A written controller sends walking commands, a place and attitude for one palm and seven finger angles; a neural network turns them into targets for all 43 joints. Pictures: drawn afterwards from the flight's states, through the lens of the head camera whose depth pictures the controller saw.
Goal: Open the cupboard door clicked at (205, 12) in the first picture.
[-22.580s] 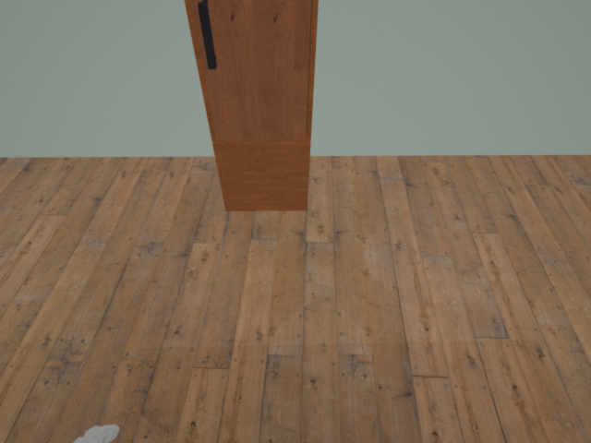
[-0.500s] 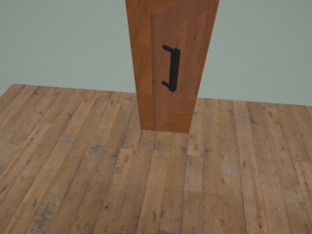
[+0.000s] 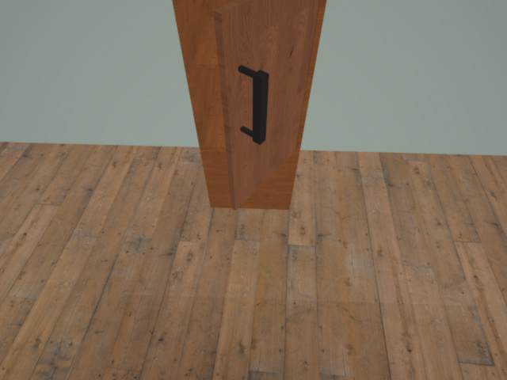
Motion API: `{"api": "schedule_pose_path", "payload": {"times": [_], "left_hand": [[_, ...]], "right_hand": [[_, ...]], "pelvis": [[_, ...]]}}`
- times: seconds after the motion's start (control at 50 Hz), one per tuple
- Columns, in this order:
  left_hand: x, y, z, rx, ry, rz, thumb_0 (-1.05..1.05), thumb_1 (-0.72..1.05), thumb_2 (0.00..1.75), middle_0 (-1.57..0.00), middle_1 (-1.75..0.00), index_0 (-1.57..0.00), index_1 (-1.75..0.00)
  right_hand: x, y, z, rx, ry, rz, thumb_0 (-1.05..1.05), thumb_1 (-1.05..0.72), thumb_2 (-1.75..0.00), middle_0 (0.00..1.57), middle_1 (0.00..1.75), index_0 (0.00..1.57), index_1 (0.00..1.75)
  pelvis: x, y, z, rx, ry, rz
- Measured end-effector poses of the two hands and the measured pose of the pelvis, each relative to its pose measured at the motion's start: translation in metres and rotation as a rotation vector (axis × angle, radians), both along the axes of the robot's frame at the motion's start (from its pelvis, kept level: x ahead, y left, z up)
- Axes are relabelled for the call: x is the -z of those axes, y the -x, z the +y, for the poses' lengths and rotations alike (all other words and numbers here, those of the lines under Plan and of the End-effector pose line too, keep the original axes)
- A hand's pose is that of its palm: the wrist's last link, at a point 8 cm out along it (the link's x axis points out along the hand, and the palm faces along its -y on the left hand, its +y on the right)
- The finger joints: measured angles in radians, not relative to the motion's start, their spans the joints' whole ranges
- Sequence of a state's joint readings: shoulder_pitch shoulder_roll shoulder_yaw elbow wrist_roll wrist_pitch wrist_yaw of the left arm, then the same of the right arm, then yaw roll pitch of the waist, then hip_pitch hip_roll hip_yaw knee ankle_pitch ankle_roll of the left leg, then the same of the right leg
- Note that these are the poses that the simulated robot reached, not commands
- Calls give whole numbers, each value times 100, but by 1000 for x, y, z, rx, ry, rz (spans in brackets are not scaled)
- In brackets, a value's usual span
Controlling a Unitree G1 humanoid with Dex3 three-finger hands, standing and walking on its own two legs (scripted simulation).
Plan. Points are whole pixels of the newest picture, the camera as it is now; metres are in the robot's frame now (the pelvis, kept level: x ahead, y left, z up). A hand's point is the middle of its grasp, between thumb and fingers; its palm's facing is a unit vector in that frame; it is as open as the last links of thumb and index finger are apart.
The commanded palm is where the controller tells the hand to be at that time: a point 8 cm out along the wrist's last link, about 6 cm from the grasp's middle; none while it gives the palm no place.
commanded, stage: walk to a spot facing it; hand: left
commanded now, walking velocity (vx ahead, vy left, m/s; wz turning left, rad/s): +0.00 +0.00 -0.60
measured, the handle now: (252, 106) +0.64 +0.05 +0.05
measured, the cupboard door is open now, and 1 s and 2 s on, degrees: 53 53 53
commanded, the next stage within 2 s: none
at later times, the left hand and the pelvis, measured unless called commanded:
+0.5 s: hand out of the picture +0.09 +0.19 -0.18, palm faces -0.20 -0.95 -0.23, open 7.4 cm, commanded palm none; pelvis +0.00 +0.00 -0.01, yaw -16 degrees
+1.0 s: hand (198, 344) +0.20 +0.13 -0.18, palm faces -0.55 -0.81 -0.21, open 7.4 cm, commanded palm none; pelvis +0.01 +0.00 -0.01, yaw -34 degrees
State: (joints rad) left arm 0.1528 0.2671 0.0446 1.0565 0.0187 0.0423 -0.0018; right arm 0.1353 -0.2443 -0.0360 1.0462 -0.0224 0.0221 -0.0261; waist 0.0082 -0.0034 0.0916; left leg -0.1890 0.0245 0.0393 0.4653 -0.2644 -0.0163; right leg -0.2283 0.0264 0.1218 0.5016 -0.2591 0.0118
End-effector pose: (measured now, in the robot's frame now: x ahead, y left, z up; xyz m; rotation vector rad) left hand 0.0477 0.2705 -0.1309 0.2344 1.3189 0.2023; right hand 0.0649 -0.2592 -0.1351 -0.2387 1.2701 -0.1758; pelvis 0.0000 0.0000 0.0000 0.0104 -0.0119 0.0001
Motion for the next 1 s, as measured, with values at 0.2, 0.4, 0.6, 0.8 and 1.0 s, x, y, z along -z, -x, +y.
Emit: {"api": "schedule_pose_path", "payload": {"times": [0.2, 0.4, 0.6, 0.8, 1.0], "left_hand": [[6, -11, -37, 65, 6, -6, 1, 91, 90, -20, -30, -20, -29], [1, -16, -46, 152, 35, 56, 1, 91, 90, -21, -30, -21, -30], [9, -91, -32, 275, 55, -56, 1, 91, 90, -20, -30, -20, -29], [4, -151, -71, 489, 13, -155, 0, 91, 90, -20, -30, -20, -29], [20, -176, -101, 636, 95, -68, 1, 91, 90, -20, -30, -20, -29]], "right_hand": [[27, 39, -15, 115, -46, 62, 1, -90, -90, 21, 30, 20, 30], [-5, 21, -16, 214, -27, -71, 1, -90, -90, 20, 30, 20, 30], [-10, 52, -2, 258, 30, -90, 0, -90, -90, 21, 30, 20, 30], [14, 120, -27, 457, 24, -26, 1, -90, -90, 21, 30, 20, 30], [-10, 158, 0, 590, 94, -51, 0, -90, -90, 20, 30, 20, 30]], "pelvis": [[13, 6, -20, 87, -7, 6], [-4, 5, -14, 219, -31, 42], [4, 4, 0, 314, 16, 42], [20, 5, -14, 451, 13, 20], [14, -7, 2, 595, 14, 34]]}}
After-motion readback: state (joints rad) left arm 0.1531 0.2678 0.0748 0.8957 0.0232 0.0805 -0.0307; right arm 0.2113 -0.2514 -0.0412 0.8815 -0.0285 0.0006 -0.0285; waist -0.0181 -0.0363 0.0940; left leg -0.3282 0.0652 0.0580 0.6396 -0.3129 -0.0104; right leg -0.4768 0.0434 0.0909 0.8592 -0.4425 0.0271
